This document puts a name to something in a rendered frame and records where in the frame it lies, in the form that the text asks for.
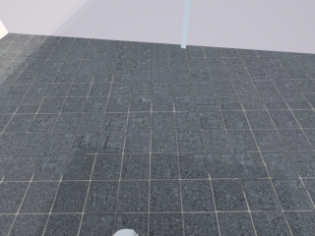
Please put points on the panel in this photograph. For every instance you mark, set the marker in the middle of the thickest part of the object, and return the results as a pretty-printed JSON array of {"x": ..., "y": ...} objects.
[{"x": 186, "y": 16}]

